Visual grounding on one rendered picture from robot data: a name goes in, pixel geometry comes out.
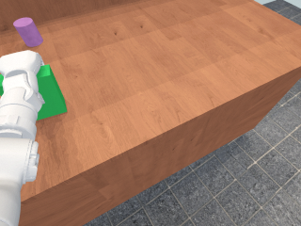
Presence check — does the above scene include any sponge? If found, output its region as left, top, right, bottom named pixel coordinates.
left=0, top=64, right=67, bottom=121

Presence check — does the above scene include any left robot hand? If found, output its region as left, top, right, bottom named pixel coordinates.
left=0, top=50, right=45, bottom=105

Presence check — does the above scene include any table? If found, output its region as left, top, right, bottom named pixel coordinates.
left=0, top=0, right=301, bottom=226

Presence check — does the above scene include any left robot forearm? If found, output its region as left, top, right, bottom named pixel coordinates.
left=0, top=67, right=42, bottom=141

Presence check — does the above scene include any left robot upper arm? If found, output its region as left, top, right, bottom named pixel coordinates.
left=0, top=137, right=40, bottom=226

